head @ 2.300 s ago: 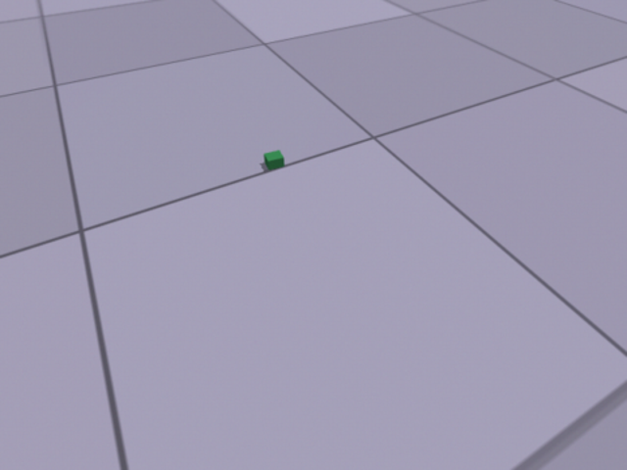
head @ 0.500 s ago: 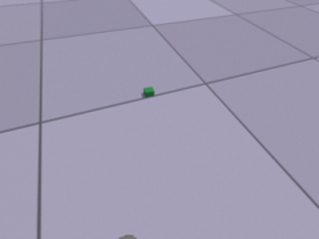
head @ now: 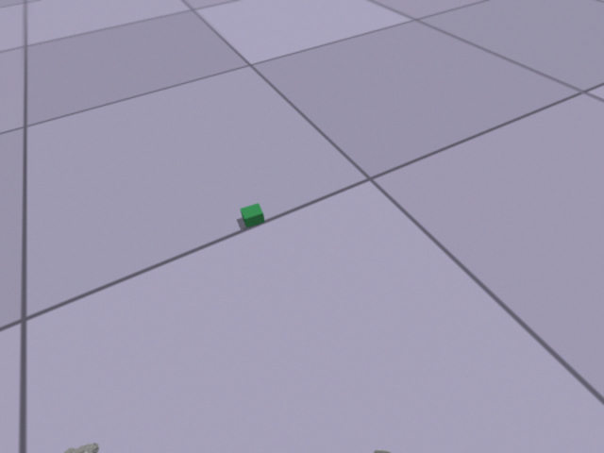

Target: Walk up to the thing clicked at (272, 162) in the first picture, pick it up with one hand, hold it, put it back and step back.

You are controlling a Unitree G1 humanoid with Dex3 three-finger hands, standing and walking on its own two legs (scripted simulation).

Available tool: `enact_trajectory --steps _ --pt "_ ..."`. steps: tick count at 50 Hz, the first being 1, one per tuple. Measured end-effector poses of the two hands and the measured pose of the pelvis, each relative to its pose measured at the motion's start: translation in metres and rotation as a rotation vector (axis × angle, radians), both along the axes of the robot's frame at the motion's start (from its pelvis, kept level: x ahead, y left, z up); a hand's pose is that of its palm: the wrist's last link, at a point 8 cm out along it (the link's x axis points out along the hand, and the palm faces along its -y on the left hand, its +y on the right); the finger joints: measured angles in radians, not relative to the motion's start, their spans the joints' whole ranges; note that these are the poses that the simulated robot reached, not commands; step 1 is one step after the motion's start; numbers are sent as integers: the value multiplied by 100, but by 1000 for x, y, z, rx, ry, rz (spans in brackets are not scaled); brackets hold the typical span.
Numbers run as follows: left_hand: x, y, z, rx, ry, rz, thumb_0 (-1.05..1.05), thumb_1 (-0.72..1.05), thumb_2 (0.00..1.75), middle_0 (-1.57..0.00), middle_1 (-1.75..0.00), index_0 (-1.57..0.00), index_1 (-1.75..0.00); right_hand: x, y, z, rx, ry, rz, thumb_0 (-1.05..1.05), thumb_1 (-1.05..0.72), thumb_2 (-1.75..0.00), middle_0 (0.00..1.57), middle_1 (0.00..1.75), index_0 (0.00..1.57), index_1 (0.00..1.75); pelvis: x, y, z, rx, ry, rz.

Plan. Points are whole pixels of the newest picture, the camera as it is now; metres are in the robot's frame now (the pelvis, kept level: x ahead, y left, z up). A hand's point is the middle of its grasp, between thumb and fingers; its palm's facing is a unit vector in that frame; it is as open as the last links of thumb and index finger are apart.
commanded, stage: walk up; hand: left
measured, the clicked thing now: (252, 215) +1.24 +0.27 -0.72
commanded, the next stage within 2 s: none
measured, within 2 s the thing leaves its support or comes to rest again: neither
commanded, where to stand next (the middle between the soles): +0.89 +0.05 m, yaw -2 degrees
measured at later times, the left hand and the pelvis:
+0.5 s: hand (125, 392) +0.27 +0.31 -0.14, palm faces -0.04 -0.93 -0.36, open 7.4 cm; pelvis +0.25 +0.03 +0.01, yaw +0 degrees
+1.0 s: hand (180, 251) +0.53 +0.26 -0.09, palm faces -0.03 -0.91 -0.42, open 7.4 cm; pelvis +0.45 -0.01 +0.02, yaw -1 degrees
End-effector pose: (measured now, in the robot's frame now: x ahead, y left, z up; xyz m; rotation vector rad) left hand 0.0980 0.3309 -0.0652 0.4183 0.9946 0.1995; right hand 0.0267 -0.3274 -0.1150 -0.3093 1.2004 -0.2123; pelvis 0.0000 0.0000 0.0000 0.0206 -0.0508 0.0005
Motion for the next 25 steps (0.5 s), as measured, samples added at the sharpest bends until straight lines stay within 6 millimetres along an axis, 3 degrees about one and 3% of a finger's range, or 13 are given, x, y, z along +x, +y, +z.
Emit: enact_trajectory --steps 8,16,21,25 --pt "25 -20 14 -27 84 60 0 90 90 -20 -30 -20 -30 119 4 23 42 -63 74 1 -91 -90 20 30 20 30 73 -6 26 -13 9 1" --pt "60 0 -6 -54 179 116 1 90 90 -21 -30 -20 -30 232 20 39 14 -91 140 0 -90 -90 20 30 20 30 155 6 23 -42 16 10" --pt "107 24 -35 -57 230 128 1 90 90 -20 -30 -20 -30 302 37 40 -39 -172 148 0 -90 -90 21 30 20 30 212 27 4 -26 10 2" --pt "164 25 -35 -68 221 85 1 90 90 -20 -30 -20 -30 325 46 51 -37 -203 99 0 -90 -90 21 30 20 30 245 31 12 -17 0 -8"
